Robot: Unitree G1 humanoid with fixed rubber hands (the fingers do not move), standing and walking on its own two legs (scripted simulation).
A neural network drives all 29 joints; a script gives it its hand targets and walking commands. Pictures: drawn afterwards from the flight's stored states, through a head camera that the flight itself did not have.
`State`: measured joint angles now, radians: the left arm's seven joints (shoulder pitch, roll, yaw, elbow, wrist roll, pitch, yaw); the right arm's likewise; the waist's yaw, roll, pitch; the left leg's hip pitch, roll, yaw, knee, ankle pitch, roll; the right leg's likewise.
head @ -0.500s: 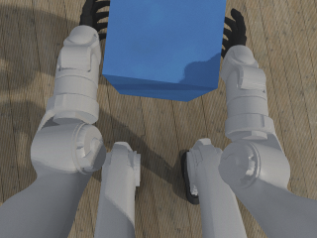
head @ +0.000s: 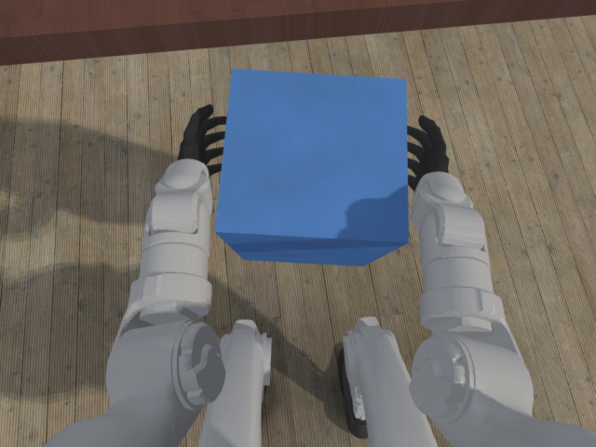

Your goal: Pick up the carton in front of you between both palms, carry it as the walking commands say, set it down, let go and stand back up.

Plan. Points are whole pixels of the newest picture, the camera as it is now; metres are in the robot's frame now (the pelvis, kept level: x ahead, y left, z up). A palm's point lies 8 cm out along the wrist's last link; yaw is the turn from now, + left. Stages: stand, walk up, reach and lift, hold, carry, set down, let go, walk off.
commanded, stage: reach and lift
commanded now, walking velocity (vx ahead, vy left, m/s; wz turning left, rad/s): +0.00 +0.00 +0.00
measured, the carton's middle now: (310, 186) +0.48 +0.00 -0.11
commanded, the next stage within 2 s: hold in 1.94 s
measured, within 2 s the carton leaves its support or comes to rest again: neither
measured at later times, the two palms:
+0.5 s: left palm (151, 157) +0.42 +0.14 +0.11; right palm (507, 160) +0.41 -0.15 +0.11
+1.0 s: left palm (40, 136) +0.36 +0.14 +0.24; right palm out of the picture +0.37 -0.15 +0.24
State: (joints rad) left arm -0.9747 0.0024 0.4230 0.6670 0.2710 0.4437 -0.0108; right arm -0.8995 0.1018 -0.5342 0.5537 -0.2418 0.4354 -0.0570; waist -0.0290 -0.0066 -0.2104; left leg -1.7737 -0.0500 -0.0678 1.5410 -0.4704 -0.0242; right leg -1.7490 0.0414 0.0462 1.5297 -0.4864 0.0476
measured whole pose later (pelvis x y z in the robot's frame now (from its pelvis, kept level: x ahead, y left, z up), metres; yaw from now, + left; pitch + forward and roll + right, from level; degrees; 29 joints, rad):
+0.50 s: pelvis +0.04 -0.01 +0.13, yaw +1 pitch +24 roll +0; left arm -0.58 -0.12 0.39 0.55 0.27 0.41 -0.01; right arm -0.55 0.16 -0.44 0.51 -0.26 0.41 -0.02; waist -0.01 -0.01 -0.18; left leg -1.07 -0.03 -0.07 1.03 -0.37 -0.02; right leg -1.05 0.03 0.06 1.02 -0.39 0.02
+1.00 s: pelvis +0.07 -0.01 +0.21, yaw +1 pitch -1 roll +0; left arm -0.29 -0.16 0.28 0.38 0.29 0.59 -0.01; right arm -0.30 0.16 -0.29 0.39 -0.28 0.58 0.00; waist 0.00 -0.01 -0.05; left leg -0.23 -0.01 -0.07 0.46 -0.22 -0.02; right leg -0.22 0.01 0.06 0.47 -0.23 0.01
